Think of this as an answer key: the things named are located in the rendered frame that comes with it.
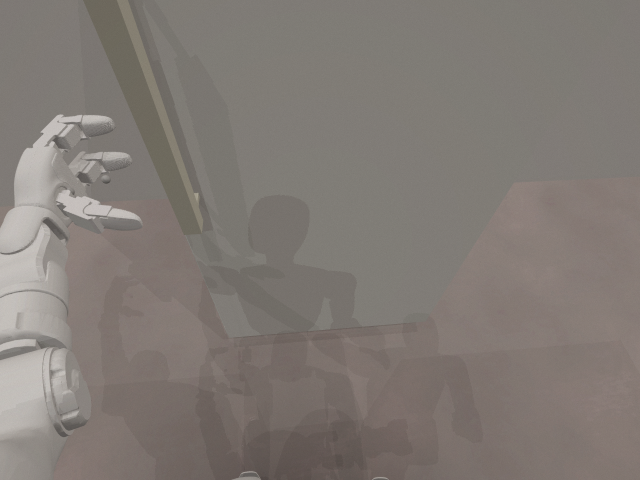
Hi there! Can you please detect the left robot shin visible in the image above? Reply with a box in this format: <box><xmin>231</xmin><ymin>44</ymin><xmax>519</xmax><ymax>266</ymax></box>
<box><xmin>239</xmin><ymin>471</ymin><xmax>260</xmax><ymax>479</ymax></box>

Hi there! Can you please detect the handle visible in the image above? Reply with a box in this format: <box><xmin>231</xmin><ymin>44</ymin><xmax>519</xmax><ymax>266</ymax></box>
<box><xmin>83</xmin><ymin>0</ymin><xmax>203</xmax><ymax>235</ymax></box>

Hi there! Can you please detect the robot left hand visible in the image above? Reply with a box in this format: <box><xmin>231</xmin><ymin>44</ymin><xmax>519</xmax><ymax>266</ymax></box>
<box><xmin>14</xmin><ymin>114</ymin><xmax>143</xmax><ymax>234</ymax></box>

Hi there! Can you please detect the fridge door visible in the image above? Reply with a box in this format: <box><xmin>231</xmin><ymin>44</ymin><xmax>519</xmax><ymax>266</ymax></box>
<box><xmin>128</xmin><ymin>0</ymin><xmax>630</xmax><ymax>338</ymax></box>

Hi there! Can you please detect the robot left forearm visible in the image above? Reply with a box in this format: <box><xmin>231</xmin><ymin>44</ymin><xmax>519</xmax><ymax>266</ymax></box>
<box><xmin>0</xmin><ymin>206</ymin><xmax>72</xmax><ymax>360</ymax></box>

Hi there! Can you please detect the left robot upper arm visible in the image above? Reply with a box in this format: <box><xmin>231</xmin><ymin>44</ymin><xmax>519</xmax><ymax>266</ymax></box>
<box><xmin>0</xmin><ymin>347</ymin><xmax>91</xmax><ymax>480</ymax></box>

